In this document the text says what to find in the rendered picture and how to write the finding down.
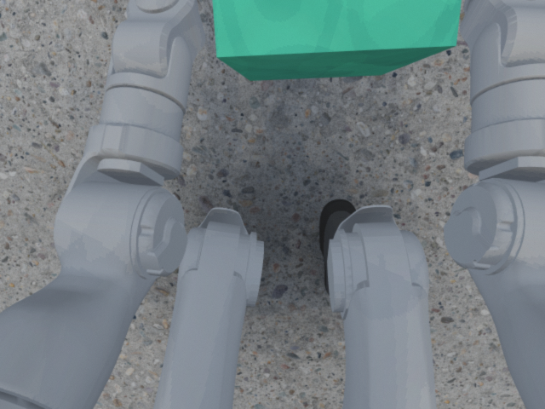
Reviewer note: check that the right robot shin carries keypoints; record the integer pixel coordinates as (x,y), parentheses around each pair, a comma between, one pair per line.
(415,253)

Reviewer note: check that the robot right forearm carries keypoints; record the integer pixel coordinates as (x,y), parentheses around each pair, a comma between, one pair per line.
(506,39)

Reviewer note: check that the right robot thigh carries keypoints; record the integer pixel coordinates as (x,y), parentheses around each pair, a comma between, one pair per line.
(389,357)

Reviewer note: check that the robot left upper arm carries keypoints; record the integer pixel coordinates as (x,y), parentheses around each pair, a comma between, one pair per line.
(59,346)

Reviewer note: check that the carton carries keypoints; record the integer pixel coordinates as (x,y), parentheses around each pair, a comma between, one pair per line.
(291,39)

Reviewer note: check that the robot left forearm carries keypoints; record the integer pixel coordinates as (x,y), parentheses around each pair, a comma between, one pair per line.
(137,140)

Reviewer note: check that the robot right upper arm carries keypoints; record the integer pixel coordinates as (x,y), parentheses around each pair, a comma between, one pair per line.
(497,231)

